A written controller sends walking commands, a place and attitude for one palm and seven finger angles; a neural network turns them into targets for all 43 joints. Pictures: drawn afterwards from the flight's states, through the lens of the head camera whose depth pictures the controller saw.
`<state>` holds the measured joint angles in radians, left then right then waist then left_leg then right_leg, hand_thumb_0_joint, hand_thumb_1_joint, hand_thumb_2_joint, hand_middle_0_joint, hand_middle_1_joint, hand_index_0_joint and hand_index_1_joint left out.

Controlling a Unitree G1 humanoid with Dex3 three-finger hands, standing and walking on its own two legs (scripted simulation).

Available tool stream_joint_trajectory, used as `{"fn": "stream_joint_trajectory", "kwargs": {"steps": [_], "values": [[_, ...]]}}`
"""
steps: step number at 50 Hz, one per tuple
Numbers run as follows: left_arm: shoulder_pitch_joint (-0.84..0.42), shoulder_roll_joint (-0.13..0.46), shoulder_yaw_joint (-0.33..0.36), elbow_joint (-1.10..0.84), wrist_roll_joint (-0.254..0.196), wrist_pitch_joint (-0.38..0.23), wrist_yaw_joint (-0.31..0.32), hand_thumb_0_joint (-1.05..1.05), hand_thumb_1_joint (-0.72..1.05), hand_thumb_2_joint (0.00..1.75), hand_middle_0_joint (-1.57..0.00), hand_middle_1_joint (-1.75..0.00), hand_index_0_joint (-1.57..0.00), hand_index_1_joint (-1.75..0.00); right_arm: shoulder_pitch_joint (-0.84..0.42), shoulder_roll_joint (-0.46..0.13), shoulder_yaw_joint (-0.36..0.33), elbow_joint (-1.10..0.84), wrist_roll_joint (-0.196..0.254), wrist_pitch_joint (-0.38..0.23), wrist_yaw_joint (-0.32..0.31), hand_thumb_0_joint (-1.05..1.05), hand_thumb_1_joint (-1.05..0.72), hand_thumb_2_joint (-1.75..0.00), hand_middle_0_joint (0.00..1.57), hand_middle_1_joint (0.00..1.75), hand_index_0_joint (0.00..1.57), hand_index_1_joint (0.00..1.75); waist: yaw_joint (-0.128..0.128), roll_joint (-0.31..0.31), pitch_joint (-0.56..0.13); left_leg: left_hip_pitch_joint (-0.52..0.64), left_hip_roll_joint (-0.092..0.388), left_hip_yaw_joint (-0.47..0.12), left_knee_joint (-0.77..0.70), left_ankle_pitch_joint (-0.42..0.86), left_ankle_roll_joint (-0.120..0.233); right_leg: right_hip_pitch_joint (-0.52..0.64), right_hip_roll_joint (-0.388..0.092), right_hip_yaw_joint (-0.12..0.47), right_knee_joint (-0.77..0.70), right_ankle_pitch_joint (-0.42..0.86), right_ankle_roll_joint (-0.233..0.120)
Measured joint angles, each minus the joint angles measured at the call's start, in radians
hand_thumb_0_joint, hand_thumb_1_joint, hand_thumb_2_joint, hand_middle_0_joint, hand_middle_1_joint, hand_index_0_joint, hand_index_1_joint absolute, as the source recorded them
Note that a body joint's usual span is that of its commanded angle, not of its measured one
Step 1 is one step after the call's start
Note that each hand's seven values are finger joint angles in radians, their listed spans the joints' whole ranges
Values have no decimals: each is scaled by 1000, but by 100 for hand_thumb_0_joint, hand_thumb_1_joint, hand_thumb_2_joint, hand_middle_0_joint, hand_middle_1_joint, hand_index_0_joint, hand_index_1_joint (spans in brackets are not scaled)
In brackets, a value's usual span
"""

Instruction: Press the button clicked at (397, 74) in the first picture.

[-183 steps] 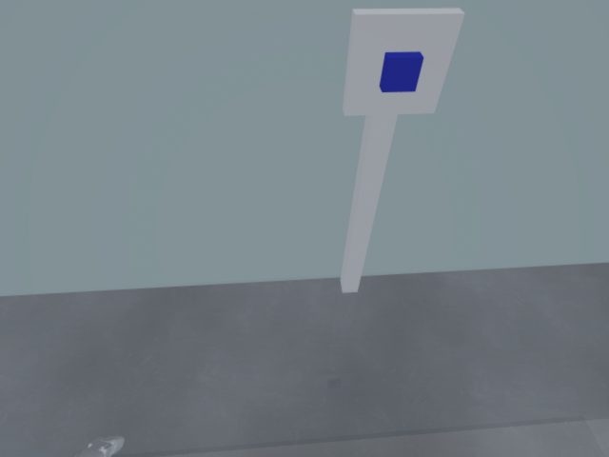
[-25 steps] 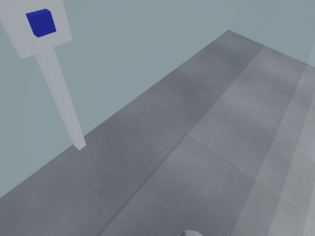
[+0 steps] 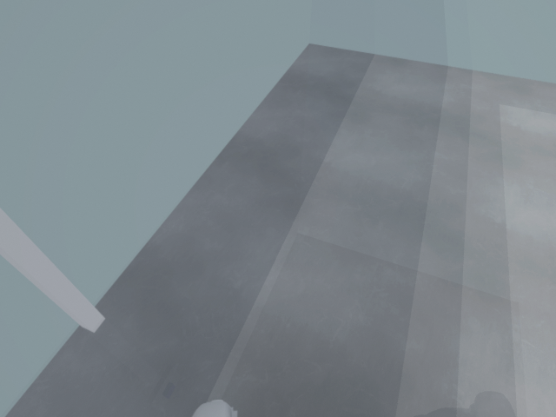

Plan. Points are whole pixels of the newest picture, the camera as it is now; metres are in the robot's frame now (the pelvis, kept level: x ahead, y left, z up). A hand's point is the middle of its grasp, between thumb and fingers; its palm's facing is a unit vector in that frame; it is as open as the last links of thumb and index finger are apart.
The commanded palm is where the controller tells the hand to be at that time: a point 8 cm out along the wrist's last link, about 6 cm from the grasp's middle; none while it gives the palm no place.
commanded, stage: walk to a spot facing it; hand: left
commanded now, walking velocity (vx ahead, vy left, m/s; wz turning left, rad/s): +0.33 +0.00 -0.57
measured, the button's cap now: out of the picture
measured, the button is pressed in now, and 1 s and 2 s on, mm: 0 0 0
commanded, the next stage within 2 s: turn to face it in 1.14 s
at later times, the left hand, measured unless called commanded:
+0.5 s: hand (150, 350) +0.26 +0.26 -0.17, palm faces -0.21 -0.96 -0.16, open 7.4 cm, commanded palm none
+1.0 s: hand (266, 240) +0.53 +0.06 -0.18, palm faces -0.52 -0.83 -0.20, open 7.3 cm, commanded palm none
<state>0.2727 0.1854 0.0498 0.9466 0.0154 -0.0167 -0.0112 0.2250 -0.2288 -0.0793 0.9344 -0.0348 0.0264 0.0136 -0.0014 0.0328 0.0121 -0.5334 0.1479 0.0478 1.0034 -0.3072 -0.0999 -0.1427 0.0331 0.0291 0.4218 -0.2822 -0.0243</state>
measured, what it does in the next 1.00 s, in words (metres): walks ahead, turning right: left foot, then right foot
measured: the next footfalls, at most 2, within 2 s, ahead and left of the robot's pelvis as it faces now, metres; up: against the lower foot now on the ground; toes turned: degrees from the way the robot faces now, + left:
left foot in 0.18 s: +0.17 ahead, +0.15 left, +0.00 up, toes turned -1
right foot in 0.84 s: +0.37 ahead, -0.11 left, +0.00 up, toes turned -37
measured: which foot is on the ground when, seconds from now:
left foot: up 0.00-0.16, down 0.18-0.82, up 0.84-1.00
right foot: down 0.00-0.18, up 0.20-0.82, down 0.84-1.00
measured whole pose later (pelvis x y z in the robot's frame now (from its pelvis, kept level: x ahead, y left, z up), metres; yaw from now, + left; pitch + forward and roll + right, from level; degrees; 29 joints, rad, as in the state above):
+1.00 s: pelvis +0.35 -0.05 -0.01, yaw -35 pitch -1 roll +0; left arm 0.19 0.19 0.07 0.98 0.00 -0.04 0.00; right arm 0.30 -0.14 -0.06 0.98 -0.02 -0.02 -0.02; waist -0.03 -0.01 0.07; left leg -0.50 0.18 0.05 1.30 -0.35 -0.07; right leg -0.27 0.10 -0.09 0.55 -0.27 -0.13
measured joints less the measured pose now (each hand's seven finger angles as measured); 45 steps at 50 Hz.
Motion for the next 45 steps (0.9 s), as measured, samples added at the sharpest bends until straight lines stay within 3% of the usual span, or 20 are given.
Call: {"fn": "stream_joint_trajectory", "kwargs": {"steps": [4, 8, 9, 11, 13, 15, 18, 21, 29, 36, 39, 41, 42, 43, 45], "values": [[65, 0, 1, 27, 6, -2, -3, 1, 91, 90, -20, -30, -20, -30, -50, -1, 0, -29, 4, -11, 4, 1, -91, -90, 19, 30, 20, 30, 37, -13, 4, 10, -24, -5, -127, 8, 5, 26, 3, 39, -11, -20, 15], [124, 12, 11, 53, 8, 7, 0, 1, 91, 90, -20, -30, -20, -30, -88, 7, 10, -58, 12, -33, 3, 1, -90, -90, 19, 30, 20, 30, 73, -44, 10, 96, -67, 8, -329, 4, 23, 36, -2, 88, 29, -74, 44], [138, 17, 15, 60, 7, 11, 0, 1, 90, 90, -20, -30, -20, -30, -93, 11, 15, -66, 13, -46, 0, 1, -90, -90, 20, 30, 20, 30, 77, -55, 12, 132, -79, 16, -393, 45, 38, 29, -4, 104, 67, -103, 50], [142, 31, 26, 82, -1, 28, -3, 1, 91, 90, -20, -30, -20, -30, -108, 30, 32, -74, 8, -73, -9, 1, -90, -90, 20, 30, 20, 30, 81, -91, 30, 153, -84, 60, -367, 67, 102, -44, -8, 115, 273, -176, 28], [139, 38, 32, 101, 3, 42, -8, 1, 91, 90, -20, -30, -20, -30, -94, 44, 47, -79, 6, -81, -14, 0, -90, -90, 20, 30, 21, 30, 73, -90, 28, 194, -63, 94, -362, 22, 134, -151, 0, 64, 533, -196, 18], [122, 48, 40, 106, 11, 49, -21, 1, 91, 90, -20, -30, -20, -30, -59, 59, 53, -69, 7, -85, -22, 0, -90, -90, 20, 30, 21, 30, 55, -84, 20, 253, -53, 115, -416, 16, 141, -240, -16, 2, 703, -129, 18], [81, 62, 52, 82, 15, 49, -29, 2, 91, 90, -20, -30, -20, -29, 8, 77, 55, -30, 11, -92, -33, 0, -90, -90, 20, 30, 21, 30, 45, -81, 14, 340, -51, 148, -519, 35, 136, -347, -46, -37, 805, -1, 29], [40, 64, 61, 52, 16, 48, -27, 1, 91, 90, -20, -30, -20, -29, 76, 81, 43, 16, 18, -96, -48, 0, -92, -90, 20, 30, 21, 30, 37, -75, 8, 404, -57, 187, -583, 34, 137, -433, -62, -30, 842, 92, 39], [-62, 46, 62, 28, 18, 66, -27, 1, 91, 90, -19, -30, -19, -29, 231, 93, 41, 115, 17, -95, -54, 0, -91, -90, 20, 30, 20, 30, -8, -71, 13, 523, -84, 296, -638, -41, 135, -531, -95, -55, 780, 164, 51], [-179, 3, 32, 11, 16, 64, -37, 1, 91, 90, -19, -30, -19, -29, 311, 116, 50, 164, 1, -87, -50, 1, -91, -90, 20, 30, 20, 30, -64, -46, 69, 625, -72, 372, -648, -128, 96, -464, -85, -163, 464, 98, 11], [-221, -11, 21, -12, 15, 40, -37, 1, 91, 90, -19, -30, -19, -29, 328, 124, 50, 177, 3, -77, -43, 1, -90, -90, 20, 30, 20, 30, -72, -32, 93, 642, -33, 404, -569, -190, 64, -399, -34, -205, 323, 43, -34], [-221, -10, 15, -23, 16, 10, -38, 1, 91, 90, -19, -30, -19, -29, 343, 131, 50, 181, 9, -65, -34, 1, -90, -90, 20, 30, 21, 30, -60, -44, 92, 607, 9, 408, -378, -214, 47, -308, -7, -228, 218, 65, -70], [-214, -8, 13, -28, 14, -8, -35, 1, 91, 90, -20, -30, -20, -29, 348, 133, 51, 178, 17, -58, -28, 1, -90, -90, 20, 30, 21, 30, -48, -53, 83, 547, 28, 367, -206, -196, 43, -290, -2, -218, 213, 86, -101], [-207, -9, 12, -29, 6, -19, -29, 1, 91, 90, -20, -30, -20, -29, 327, 129, 49, 176, 23, -46, -26, 1, -90, -90, 20, 30, 21, 30, -39, -51, 85, 465, 33, 284, -9, -214, 39, -295, 11, -208, 255, 56, -117], [-182, -5, 10, -21, -8, -22, -16, 1, 91, 90, -20, -30, -20, -30, 261, 120, 38, 156, 25, -33, -28, 1, -90, -90, 20, 30, 21, 30, -41, -48, 94, 311, 14, 129, 280, -178, 42, -255, 33, -192, 271, -4, -122]]}}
